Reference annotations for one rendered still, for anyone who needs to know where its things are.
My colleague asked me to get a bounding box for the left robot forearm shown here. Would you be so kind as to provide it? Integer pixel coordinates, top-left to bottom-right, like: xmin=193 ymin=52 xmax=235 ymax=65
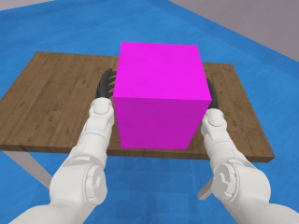
xmin=50 ymin=97 xmax=115 ymax=185

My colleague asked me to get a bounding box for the right robot hand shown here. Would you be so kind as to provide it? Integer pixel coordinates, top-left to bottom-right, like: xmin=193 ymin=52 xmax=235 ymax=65
xmin=206 ymin=78 xmax=219 ymax=109

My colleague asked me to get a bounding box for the right robot forearm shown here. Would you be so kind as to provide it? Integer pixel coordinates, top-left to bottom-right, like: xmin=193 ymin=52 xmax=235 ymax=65
xmin=200 ymin=108 xmax=271 ymax=199

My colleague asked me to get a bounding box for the right robot upper arm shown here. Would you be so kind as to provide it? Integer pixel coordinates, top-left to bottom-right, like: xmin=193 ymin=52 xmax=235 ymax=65
xmin=211 ymin=162 xmax=299 ymax=224

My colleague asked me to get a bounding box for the left robot hand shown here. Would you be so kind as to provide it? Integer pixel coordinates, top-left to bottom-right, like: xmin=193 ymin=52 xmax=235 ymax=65
xmin=95 ymin=68 xmax=117 ymax=99

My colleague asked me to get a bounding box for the left robot upper arm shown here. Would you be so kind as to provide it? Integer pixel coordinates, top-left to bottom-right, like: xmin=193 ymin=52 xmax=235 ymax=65
xmin=8 ymin=163 xmax=107 ymax=224

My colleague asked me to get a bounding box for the table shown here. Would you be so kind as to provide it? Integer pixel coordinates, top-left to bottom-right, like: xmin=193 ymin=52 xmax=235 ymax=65
xmin=0 ymin=51 xmax=276 ymax=201

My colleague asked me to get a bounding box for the carton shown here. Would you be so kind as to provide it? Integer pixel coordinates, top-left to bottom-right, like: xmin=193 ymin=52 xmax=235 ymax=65
xmin=113 ymin=42 xmax=212 ymax=149

